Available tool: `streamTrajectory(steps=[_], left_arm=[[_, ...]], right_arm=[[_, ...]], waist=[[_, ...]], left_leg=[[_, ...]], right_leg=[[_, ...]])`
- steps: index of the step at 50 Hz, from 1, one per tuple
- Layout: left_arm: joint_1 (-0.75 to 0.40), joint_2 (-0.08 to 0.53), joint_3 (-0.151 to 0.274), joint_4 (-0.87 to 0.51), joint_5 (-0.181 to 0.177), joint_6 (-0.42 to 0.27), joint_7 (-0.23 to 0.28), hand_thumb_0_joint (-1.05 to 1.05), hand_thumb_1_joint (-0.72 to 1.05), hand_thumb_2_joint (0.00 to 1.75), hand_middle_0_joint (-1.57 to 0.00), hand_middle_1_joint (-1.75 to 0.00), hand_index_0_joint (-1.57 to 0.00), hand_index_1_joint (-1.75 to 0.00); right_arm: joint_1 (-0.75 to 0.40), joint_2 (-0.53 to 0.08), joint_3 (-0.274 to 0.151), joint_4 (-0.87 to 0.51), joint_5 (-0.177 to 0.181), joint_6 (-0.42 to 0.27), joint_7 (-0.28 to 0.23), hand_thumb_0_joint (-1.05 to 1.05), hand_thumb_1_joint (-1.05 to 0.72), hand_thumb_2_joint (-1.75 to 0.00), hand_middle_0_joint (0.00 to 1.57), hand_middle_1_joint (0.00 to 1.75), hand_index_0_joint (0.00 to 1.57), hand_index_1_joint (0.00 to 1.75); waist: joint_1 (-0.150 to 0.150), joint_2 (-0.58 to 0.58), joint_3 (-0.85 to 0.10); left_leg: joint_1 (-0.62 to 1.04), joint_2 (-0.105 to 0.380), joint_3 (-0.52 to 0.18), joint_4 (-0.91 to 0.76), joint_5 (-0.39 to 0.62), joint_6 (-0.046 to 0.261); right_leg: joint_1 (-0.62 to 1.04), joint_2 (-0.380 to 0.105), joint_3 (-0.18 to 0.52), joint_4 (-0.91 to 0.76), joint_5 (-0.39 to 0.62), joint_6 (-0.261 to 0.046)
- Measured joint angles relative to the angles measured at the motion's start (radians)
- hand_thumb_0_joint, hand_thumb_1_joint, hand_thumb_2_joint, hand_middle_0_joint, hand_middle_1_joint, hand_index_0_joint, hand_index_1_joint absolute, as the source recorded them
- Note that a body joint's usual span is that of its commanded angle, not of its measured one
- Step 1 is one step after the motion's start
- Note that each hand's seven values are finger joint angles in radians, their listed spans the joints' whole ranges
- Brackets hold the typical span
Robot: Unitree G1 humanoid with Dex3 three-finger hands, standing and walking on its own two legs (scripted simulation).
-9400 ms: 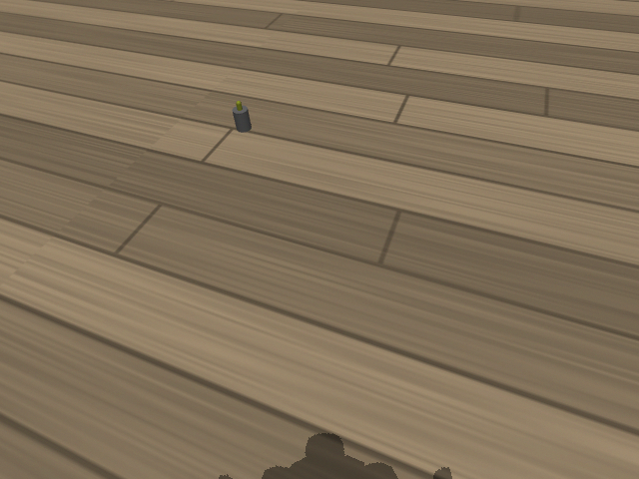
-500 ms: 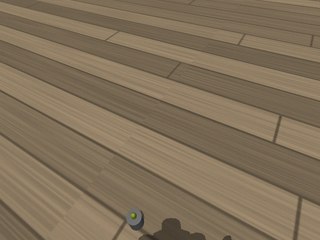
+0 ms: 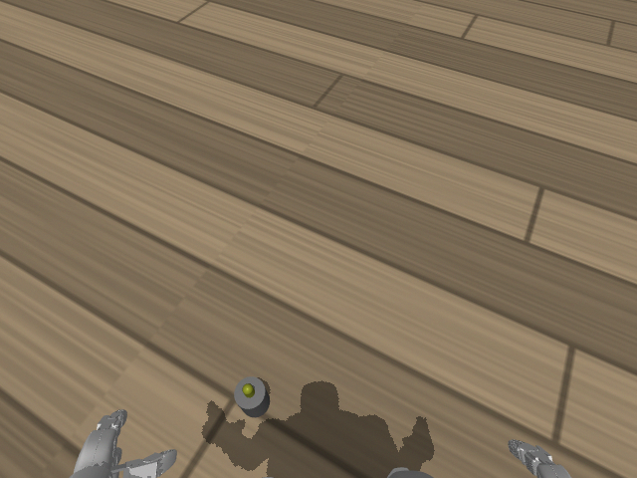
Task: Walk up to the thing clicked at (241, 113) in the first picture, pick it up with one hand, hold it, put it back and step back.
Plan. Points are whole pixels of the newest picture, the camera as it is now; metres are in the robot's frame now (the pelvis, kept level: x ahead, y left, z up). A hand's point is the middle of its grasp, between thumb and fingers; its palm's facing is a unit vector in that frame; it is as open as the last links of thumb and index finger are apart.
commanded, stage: go down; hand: left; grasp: from the side
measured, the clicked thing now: (251, 395) +0.38 +0.21 -0.67
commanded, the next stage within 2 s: none
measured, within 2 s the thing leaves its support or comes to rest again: neither
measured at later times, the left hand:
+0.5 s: hand out of the picture +0.15 +0.28 -0.18, palm faces +0.06 -0.93 -0.35, open 16.4 cm
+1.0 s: hand (129, 462) +0.19 +0.32 -0.24, palm faces +0.12 -0.93 -0.34, open 16.5 cm
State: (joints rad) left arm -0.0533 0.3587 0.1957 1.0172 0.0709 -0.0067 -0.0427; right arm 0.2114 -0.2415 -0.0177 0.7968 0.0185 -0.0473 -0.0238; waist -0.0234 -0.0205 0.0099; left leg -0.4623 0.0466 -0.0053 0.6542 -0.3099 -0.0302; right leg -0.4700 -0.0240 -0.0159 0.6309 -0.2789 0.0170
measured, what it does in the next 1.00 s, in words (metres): lowers itself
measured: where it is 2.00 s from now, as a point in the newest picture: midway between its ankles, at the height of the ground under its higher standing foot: outside the picture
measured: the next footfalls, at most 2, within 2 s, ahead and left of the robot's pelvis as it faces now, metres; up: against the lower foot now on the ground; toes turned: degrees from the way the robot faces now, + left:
none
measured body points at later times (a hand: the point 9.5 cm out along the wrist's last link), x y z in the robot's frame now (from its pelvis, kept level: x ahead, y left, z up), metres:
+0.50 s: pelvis +0.00 +0.02 -0.06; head +0.09 +0.04 +0.38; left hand +0.15 +0.33 -0.16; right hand +0.18 -0.23 -0.14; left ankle +0.01 +0.14 -0.72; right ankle +0.02 -0.13 -0.72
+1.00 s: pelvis -0.02 +0.01 -0.14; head +0.12 +0.04 +0.29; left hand +0.18 +0.37 -0.21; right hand +0.17 -0.24 -0.22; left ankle +0.01 +0.14 -0.72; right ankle +0.02 -0.13 -0.72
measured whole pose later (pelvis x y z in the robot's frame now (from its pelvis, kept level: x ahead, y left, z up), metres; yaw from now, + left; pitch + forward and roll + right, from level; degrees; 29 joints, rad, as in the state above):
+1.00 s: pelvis -0.02 +0.01 -0.14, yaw +0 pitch +25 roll -3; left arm 0.14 0.44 0.38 0.53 -0.02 -0.03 -0.17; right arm 0.17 -0.26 -0.01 0.55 -0.02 -0.23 -0.05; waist -0.03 -0.01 -0.16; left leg -1.27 0.04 -0.06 1.46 -0.63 -0.02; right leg -1.25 -0.03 -0.03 1.40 -0.58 0.03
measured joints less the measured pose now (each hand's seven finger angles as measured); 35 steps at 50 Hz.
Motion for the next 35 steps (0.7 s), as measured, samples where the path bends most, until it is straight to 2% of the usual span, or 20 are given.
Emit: streamTrajectory(steps=[4, 10, 16, 22, 28, 35], left_arm=[[0.04, -0.001, 0.011, -0.066, 0.008, 0.047, -0.011, 0.0, 0.19, 0.41, -0.04, -0.24, -0.06, -0.23], [0.137, -0.016, 0.02, -0.207, 0.001, 0.093, -0.023, 0.0, -0.14, 0.32, -0.04, -0.26, -0.05, -0.25], [0.221, -0.031, 0.026, -0.38, -0.003, 0.122, -0.019, -0.01, -0.36, 0.32, -0.04, -0.32, -0.06, -0.31], [0.291, -0.029, 0.021, -0.53, -0.009, 0.183, -0.012, -0.01, -0.45, 0.34, -0.05, -0.35, -0.06, -0.35], [0.337, -0.022, 0.025, -0.627, -0.019, 0.239, -0.006, -0.01, -0.46, 0.33, -0.06, -0.35, -0.07, -0.35], [0.364, -0.012, 0.039, -0.683, -0.028, 0.247, -0.019, -0.01, -0.45, 0.33, -0.06, -0.35, -0.07, -0.35]], right_arm=[[0.026, 0.0, -0.005, -0.049, 0.0, -0.002, 0.006, 0.01, -0.98, -0.91, 0.21, 0.3, 0.2, 0.3], [0.031, -0.008, -0.016, -0.12, 0.002, -0.03, 0.006, 0.01, -0.94, -0.9, 0.21, 0.3, 0.2, 0.3], [0.007, -0.002, -0.017, -0.166, -0.004, -0.062, -0.012, 0.01, -0.91, -0.9, 0.21, 0.3, 0.2, 0.3], [-0.016, 0.008, -0.002, -0.209, -0.009, -0.083, -0.031, 0.01, -0.89, -0.89, 0.21, 0.3, 0.2, 0.3], [-0.021, 0.016, 0.013, -0.239, -0.013, -0.104, -0.05, 0.01, -0.89, -0.89, 0.21, 0.3, 0.2, 0.3], [-0.013, 0.02, 0.015, -0.261, -0.021, -0.12, -0.052, 0.01, -0.9, -0.89, 0.21, 0.3, 0.2, 0.3]], waist=[[-0.006, 0.015, -0.034], [-0.004, 0.03, -0.064], [0.007, 0.024, -0.082], [0.005, 0.022, -0.096], [-0.002, 0.026, -0.115], [-0.006, 0.026, -0.132]], left_leg=[[-0.076, 0.002, 0.0, 0.092, -0.046, 0.005], [-0.199, 0.0, -0.003, 0.234, -0.113, 0.014], [-0.303, -0.002, -0.012, 0.354, -0.167, 0.016], [-0.362, 0.0, -0.025, 0.424, -0.2, 0.016], [-0.405, 0.002, -0.036, 0.472, -0.225, 0.016], [-0.468, 0.001, -0.043, 0.528, -0.247, 0.015]], right_leg=[[-0.07, 0.001, 0.003, 0.077, -0.036, 0.005], [-0.188, -0.002, 0.006, 0.208, -0.096, 0.015], [-0.288, -0.004, 0.003, 0.323, -0.148, 0.019], [-0.34, -0.003, -0.006, 0.384, -0.18, 0.02], [-0.375, -0.001, -0.016, 0.423, -0.202, 0.021], [-0.435, -0.002, -0.019, 0.476, -0.224, 0.02]])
